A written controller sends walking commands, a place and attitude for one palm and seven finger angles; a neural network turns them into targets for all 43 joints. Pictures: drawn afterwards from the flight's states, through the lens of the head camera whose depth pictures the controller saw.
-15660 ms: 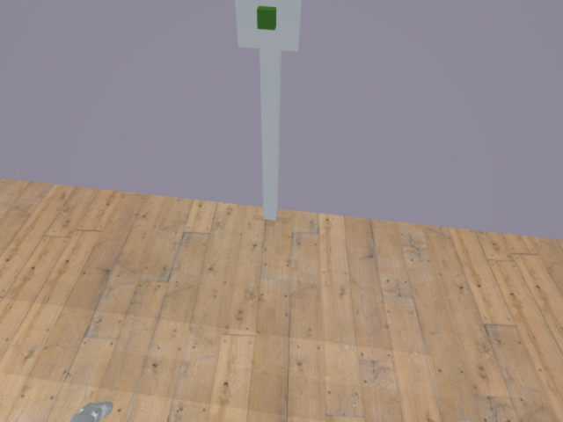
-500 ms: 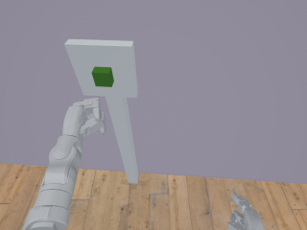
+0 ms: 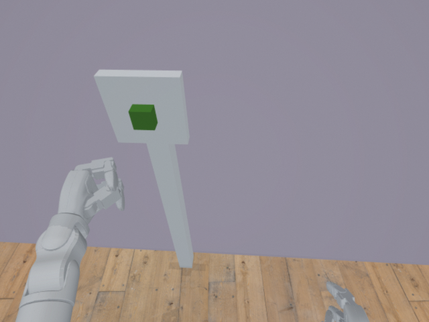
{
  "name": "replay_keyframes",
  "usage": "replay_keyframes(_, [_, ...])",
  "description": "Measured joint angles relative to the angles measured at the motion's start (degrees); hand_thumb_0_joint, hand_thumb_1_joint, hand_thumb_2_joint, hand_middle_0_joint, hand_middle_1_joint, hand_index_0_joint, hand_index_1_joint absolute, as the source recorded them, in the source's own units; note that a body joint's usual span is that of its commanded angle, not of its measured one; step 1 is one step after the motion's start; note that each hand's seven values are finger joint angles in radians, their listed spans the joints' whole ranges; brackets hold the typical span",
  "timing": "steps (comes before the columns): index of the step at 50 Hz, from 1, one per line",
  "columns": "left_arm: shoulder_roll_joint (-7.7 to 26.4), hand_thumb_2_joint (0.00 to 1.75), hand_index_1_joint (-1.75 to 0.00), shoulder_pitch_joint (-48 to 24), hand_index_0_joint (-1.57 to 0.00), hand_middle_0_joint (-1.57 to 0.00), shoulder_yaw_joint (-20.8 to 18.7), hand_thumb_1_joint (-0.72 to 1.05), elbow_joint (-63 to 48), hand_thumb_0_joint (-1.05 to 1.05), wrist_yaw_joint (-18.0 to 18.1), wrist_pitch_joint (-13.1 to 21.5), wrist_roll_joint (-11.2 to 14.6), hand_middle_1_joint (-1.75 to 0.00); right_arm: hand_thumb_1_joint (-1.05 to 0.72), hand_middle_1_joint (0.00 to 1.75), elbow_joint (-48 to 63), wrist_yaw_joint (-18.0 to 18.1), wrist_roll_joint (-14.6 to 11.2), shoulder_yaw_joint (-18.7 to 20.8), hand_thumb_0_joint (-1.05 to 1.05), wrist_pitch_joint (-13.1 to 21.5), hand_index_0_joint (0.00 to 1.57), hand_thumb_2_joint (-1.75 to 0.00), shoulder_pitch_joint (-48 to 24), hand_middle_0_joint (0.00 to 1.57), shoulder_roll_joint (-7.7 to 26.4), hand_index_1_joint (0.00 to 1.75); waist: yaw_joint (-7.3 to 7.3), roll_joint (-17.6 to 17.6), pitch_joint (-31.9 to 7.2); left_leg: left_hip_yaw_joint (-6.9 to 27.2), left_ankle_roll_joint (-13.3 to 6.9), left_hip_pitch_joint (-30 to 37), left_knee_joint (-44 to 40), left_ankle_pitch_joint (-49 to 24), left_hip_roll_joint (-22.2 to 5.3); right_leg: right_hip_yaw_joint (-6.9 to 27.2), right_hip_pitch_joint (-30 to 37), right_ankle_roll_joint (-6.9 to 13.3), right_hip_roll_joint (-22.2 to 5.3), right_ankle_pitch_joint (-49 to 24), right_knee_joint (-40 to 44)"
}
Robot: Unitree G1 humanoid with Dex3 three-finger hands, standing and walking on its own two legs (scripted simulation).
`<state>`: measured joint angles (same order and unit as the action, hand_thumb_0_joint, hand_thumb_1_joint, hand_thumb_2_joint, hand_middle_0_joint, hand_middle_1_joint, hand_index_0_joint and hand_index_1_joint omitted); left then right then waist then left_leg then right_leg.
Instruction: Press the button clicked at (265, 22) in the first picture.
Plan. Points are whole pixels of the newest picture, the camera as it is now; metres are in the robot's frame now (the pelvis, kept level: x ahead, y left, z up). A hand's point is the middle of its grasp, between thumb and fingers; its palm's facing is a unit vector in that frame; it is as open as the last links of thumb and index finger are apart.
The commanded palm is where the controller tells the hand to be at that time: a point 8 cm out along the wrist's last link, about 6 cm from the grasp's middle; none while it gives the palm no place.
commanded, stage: draw the hand back to the body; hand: left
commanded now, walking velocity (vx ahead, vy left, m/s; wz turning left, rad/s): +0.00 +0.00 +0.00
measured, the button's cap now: (144, 116) +0.50 +0.19 +0.14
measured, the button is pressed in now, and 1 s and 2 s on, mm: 0 0 0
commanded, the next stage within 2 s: step back with the hand held close in 1.12 s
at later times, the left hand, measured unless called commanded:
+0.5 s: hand (69, 220) +0.22 +0.23 +0.16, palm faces +0.34 -0.90 -0.28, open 3.1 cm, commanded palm +0.18 +0.27 +0.17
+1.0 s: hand (30, 238) +0.19 +0.26 +0.17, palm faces +0.43 -0.82 -0.37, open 3.1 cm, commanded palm +0.14 +0.29 +0.19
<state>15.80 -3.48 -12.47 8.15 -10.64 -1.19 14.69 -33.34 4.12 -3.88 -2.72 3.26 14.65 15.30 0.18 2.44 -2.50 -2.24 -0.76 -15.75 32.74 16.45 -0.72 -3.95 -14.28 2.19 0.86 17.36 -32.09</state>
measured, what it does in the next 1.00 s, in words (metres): stands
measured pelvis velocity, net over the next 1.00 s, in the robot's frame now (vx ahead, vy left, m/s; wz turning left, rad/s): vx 0.02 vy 0.02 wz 0.01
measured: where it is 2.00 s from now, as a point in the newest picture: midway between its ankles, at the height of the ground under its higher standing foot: outside the picture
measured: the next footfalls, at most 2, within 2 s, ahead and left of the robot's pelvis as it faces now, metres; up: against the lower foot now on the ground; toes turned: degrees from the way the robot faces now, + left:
none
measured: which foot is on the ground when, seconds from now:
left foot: down 0.00-1.00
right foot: down 0.00-1.00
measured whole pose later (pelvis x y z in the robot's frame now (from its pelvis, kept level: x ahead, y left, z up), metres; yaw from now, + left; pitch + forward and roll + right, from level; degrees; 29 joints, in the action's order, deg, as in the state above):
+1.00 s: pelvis +0.02 +0.02 +0.01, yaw +0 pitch -5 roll -1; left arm 17.9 31.8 -16.1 -28.1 6.6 5.6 3.7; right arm -34.9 4.0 -0.1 -1.5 4.7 10.6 13.3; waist 4.3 3.7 0.7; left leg -2.2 -1.7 -5.4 24.3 14.1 0.3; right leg -3.7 -2.9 0.9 0.4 13.8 -21.5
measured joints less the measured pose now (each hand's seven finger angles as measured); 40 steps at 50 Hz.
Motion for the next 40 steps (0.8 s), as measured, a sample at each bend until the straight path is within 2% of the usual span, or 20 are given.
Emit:
replay_keyframes(5, [0.09, 0.90, -1.50, 3.29, -1.30, -1.30, -0.25, 0.90, -5.91, 0.02, -1.17, 0.83, 1.08, -1.50, -0.90, 0.30, 0.29, 0.56, 0.08, 0.06, 0.01, 2.24, 0.20, -0.90, -1.52, 0.20, 0.12, 0.30, 0.73, 0.19, 0.03, 0.41, 0.06, 0.86, -0.67, -0.68, 0.02, -0.40, 1.14, 0.06, 0.03, -0.72, 0.98])
replay_keyframes(8, [0.25, 0.90, -1.50, 4.84, -1.30, -1.30, -0.41, 0.90, -8.01, 0.02, -2.45, -0.15, 1.97, -1.50, -0.90, 0.30, 0.45, 0.70, -0.09, -0.24, 0.01, 3.00, 0.20, -0.90, -2.25, 0.20, -0.09, 0.30, 1.06, 0.33, -0.56, 0.65, 0.07, 1.41, -1.00, -0.93, 0.08, -0.63, 1.84, 0.03, 0.00, -0.94, 1.44])
replay_keyframes(11, [1.01, 0.90, -1.50, 7.88, -1.30, -1.30, 0.85, 0.90, -11.03, 0.02, 3.60, 1.35, -2.56, -1.50, -0.90, 0.30, 0.19, 0.85, 1.14, -0.36, 0.01, 3.27, 0.20, -0.90, -3.92, 0.20, -0.78, 0.30, 1.02, 0.49, 0.67, 0.53, 0.17, 3.05, -2.37, -1.62, -0.11, -0.48, 3.58, 0.10, 0.27, -1.89, 3.22])
replay_keyframes(15, [0.50, 0.90, -1.50, 13.29, -1.30, -1.30, 2.03, 0.90, -15.34, 0.02, 10.28, 3.09, -6.41, -1.50, -0.90, 0.30, 0.11, 0.67, 2.15, -0.42, 0.01, 2.86, 0.21, -0.90, -4.90, 0.20, -1.50, 0.30, 1.34, 0.43, 2.73, 0.25, 0.04, 4.96, -5.00, -3.07, -0.11, -0.19, 5.45, 0.00, 0.39, -3.54, 5.99])
replay_keyframes(22, [0.49, 0.90, -1.50, 19.72, -1.30, -1.30, 2.82, 0.90, -22.53, 0.02, 15.58, 5.19, -9.76, -1.50, -0.90, 0.30, -2.15, 0.48, 3.27, -0.47, 0.01, 2.26, 0.21, -0.90, -3.84, 0.20, -1.92, 0.30, 2.81, 0.85, 4.33, 0.27, -0.31, 8.25, -8.33, -4.31, 0.45, -0.18, 8.90, -0.41, 0.01, -4.84, 9.49])
replay_keyframes(27, [0.72, 0.90, -1.50, 22.08, -1.30, -1.30, 1.74, 0.90, -25.58, 0.02, 16.71, 6.37, -10.46, -1.50, -0.90, 0.30, -3.19, 0.10, 3.58, -0.44, 0.01, 1.57, 0.21, -0.90, -3.65, 0.20, -2.36, 0.30, 2.77, 1.30, 4.39, 0.06, -0.60, 9.88, -9.68, -4.46, 0.88, 0.05, 10.34, -0.75, -0.36, -4.90, 10.52])
replay_keyframes(33, [1.13, 0.90, -1.50, 27.64, -1.30, -1.30, 0.30, 0.90, -29.17, 0.02, 16.32, 6.74, -10.64, -1.50, -0.90, 0.30, -2.69, -0.63, 3.88, 0.02, 0.01, 0.77, 0.21, -0.90, -3.51, 0.20, -2.73, 0.30, 2.27, 1.37, 3.77, -0.57, -0.77, 10.77, -10.08, -3.89, 0.94, 0.72, 10.95, -1.00, -0.42, -4.49, 10.78])
replay_keyframes(40, [2.63, 0.90, -1.50, 33.31, -1.30, -1.30, -2.61, 0.89, -33.70, 0.02, 16.59, 6.77, -10.71, -1.50, -0.90, 0.30, -1.92, -0.46, 3.79, 0.81, 0.01, 0.87, 0.21, -0.90, -3.10, 0.20, -2.25, 0.30, 3.07, 1.12, 3.22, -0.54, -0.77, 10.78, -9.15, -2.75, 0.72, 0.73, 11.46, -1.09, -0.19, -3.96, 10.94])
